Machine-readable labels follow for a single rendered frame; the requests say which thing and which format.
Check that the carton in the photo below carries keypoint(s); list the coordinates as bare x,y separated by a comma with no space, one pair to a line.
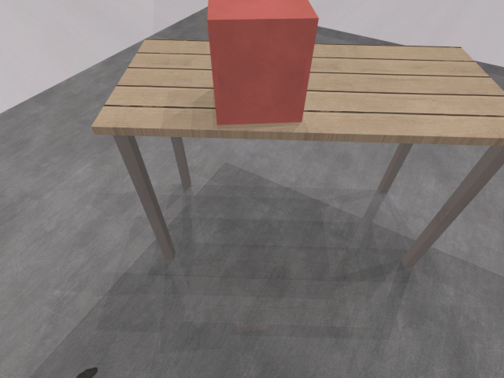
261,53

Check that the table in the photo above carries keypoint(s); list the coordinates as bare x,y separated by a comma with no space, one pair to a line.
356,93

